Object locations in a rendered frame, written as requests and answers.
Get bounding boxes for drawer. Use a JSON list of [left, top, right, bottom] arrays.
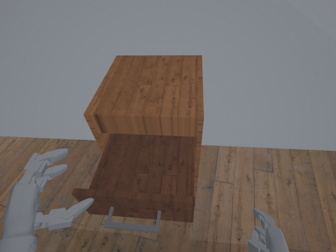
[[72, 133, 195, 223]]

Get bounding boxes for robot left forearm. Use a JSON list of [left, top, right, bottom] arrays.
[[0, 234, 38, 252]]

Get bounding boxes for robot left hand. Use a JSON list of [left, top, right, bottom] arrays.
[[3, 149, 94, 238]]

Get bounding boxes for robot right hand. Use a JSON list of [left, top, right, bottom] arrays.
[[248, 208, 289, 252]]

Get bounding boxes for handle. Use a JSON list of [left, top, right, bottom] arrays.
[[104, 207, 161, 233]]

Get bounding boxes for cabinet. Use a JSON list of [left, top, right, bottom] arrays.
[[83, 55, 204, 201]]

